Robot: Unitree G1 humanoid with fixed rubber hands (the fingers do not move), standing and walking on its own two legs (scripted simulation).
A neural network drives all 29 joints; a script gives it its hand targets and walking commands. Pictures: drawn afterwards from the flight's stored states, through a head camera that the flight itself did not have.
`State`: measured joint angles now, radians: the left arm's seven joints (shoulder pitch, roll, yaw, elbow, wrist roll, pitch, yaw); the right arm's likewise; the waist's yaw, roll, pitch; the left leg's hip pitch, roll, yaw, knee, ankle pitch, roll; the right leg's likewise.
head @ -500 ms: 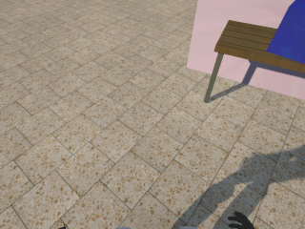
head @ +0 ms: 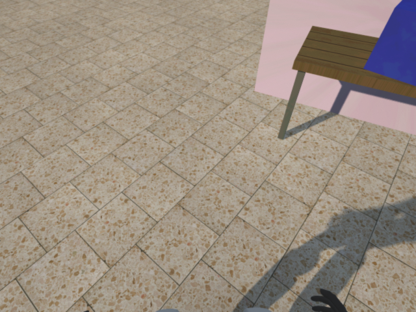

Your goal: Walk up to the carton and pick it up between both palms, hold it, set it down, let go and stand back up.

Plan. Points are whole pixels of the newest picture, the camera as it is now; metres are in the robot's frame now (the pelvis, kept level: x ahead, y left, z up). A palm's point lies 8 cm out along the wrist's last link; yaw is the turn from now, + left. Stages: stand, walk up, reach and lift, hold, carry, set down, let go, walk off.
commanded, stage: stand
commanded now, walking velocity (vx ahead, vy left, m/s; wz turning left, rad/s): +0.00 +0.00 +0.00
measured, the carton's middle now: out of the picture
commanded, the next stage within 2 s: none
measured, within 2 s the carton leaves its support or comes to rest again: neither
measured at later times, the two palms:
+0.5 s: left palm out of the picture +0.08 +0.28 -0.11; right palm out of the picture +0.11 -0.25 -0.11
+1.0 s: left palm out of the picture +0.09 +0.28 -0.11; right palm out of the picture +0.12 -0.25 -0.11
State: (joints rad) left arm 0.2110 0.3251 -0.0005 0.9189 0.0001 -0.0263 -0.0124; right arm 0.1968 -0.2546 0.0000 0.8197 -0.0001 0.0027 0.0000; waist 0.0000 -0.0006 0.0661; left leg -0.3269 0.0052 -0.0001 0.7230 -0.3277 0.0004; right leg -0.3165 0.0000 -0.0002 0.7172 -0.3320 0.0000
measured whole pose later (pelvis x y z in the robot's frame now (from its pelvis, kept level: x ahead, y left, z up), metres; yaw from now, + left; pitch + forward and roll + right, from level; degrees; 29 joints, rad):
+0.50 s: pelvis +0.00 +0.00 +0.00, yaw +0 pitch -4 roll +0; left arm 0.20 0.33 0.00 0.93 0.00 -0.03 -0.01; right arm 0.19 -0.26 0.00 0.83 0.00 0.00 0.00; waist 0.00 0.00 0.08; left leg -0.33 0.01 0.00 0.72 -0.33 0.00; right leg -0.32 0.00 0.00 0.72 -0.33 0.00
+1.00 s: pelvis +0.00 +0.00 +0.00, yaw +0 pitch -4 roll +0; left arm 0.18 0.32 0.00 0.93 0.00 -0.02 -0.01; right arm 0.16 -0.26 0.00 0.83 0.00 0.00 0.00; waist 0.00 0.00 0.09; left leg -0.33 0.01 0.00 0.72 -0.33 0.00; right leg -0.32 0.00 0.00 0.72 -0.34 0.00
